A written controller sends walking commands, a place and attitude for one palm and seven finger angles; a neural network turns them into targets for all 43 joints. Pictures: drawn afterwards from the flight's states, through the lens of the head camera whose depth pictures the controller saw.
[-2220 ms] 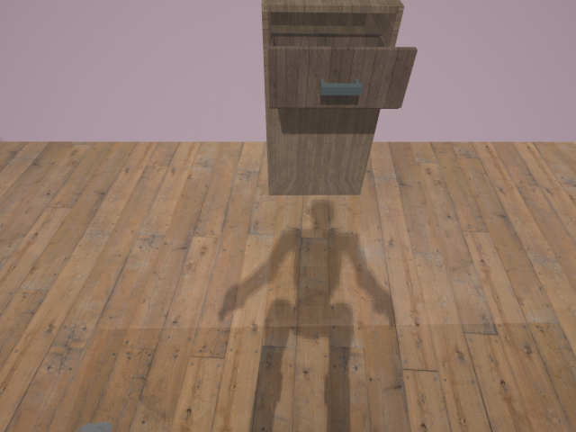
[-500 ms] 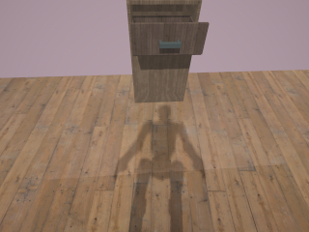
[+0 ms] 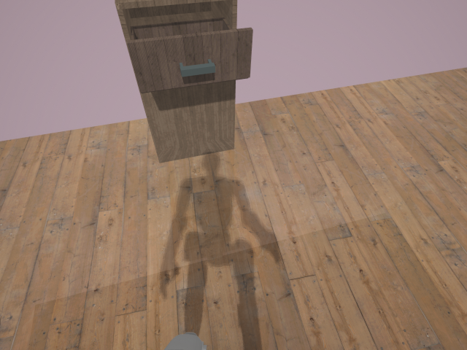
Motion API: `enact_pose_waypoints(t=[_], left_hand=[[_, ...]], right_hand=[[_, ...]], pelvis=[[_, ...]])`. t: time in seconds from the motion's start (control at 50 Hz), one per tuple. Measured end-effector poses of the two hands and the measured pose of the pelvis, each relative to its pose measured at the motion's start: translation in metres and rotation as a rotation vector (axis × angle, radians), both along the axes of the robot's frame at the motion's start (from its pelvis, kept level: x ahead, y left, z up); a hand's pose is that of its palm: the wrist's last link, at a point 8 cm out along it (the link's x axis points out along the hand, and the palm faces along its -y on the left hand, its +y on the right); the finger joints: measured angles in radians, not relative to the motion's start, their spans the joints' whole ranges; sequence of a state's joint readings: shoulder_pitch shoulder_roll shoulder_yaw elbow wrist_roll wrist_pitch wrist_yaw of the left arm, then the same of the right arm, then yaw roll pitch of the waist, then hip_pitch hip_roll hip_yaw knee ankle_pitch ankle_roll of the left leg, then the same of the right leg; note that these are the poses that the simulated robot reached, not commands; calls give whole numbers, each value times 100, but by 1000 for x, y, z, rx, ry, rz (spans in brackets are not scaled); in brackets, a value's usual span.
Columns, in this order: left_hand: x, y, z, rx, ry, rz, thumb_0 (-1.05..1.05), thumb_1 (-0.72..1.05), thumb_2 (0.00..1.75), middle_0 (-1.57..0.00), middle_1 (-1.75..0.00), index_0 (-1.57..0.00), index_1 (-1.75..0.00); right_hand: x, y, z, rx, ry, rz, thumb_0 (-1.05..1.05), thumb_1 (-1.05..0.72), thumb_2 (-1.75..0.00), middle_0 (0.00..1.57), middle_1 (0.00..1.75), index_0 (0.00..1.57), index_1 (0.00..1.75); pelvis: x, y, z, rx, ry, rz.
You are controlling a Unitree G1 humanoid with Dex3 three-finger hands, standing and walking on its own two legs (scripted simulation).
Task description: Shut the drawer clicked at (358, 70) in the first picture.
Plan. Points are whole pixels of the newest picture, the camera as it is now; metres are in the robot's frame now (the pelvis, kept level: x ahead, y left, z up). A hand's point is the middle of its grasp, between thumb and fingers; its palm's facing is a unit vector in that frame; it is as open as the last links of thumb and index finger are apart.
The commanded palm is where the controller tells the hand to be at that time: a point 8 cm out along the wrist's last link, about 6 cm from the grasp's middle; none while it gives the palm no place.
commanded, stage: walk to a spot facing it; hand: left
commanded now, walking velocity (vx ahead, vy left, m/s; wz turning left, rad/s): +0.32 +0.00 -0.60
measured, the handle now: (196, 66) +0.96 +0.24 -0.03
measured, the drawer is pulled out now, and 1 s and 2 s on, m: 0.28 0.28 0.28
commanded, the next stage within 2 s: turn to face it in 1.28 s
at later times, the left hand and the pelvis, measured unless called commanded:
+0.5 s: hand (167, 256) +0.33 +0.20 -0.16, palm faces -0.34 -0.92 -0.18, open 7.4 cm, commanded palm none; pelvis +0.15 +0.05 +0.00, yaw -21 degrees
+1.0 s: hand (223, 212) +0.48 +0.09 -0.18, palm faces -0.47 -0.86 -0.22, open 7.2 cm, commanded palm none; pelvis +0.32 -0.06 -0.01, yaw -32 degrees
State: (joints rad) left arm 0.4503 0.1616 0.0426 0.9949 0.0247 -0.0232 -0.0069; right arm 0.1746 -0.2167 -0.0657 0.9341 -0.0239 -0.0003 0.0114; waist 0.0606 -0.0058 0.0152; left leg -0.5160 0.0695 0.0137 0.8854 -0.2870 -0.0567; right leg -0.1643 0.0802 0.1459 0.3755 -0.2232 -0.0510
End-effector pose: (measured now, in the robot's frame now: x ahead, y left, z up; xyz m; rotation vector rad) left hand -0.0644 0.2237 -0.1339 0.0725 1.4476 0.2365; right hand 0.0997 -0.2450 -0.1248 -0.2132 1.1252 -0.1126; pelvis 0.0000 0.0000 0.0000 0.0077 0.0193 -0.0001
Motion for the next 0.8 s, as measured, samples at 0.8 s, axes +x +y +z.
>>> enact_pose_waypoints(t=[0.8], left_hand=[[545, -141, -21, -124, -380, -755, 1, 91, 90, -20, -30, -20, -30]], right_hand=[[-38, 62, -27, 137, 419, -751, 2, -91, -90, 20, 30, 20, 30]], pelvis=[[252, -39, -25, -31, -33, -500]])
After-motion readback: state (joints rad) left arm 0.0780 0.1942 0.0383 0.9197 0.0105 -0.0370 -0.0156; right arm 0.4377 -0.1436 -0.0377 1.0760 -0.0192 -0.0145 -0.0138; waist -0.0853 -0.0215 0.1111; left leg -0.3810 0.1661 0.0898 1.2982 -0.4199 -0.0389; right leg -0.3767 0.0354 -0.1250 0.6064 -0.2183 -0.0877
